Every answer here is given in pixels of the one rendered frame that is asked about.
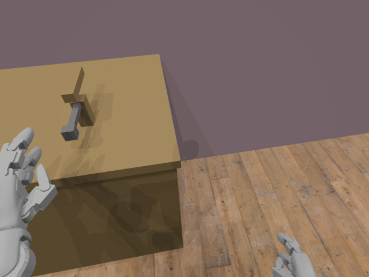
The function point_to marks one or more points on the robot left hand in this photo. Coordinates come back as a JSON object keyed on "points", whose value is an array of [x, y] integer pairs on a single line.
{"points": [[16, 173]]}

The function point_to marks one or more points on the left robot forearm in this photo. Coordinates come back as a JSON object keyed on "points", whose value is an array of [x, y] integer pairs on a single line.
{"points": [[16, 258]]}

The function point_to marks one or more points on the robot right hand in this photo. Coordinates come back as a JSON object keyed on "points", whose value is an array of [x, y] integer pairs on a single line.
{"points": [[298, 265]]}

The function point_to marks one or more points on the tap lever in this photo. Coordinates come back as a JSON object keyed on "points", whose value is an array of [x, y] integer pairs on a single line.
{"points": [[70, 131]]}

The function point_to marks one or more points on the counter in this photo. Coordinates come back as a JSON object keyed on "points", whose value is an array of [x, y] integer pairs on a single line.
{"points": [[117, 184]]}

